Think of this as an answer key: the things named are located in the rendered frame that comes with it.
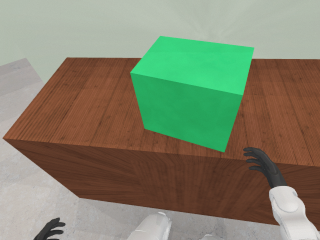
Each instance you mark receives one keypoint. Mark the left robot hand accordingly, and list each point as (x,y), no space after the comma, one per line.
(48,232)

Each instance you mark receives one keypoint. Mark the right robot hand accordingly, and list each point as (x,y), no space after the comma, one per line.
(267,167)

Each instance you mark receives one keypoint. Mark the robot right forearm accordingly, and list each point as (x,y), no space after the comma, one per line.
(289,211)

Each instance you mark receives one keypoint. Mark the left robot thigh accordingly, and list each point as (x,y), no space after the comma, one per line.
(154,227)

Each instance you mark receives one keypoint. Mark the pedestal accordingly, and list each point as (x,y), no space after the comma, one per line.
(84,128)

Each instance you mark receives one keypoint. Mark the carton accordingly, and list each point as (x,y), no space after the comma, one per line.
(191,89)

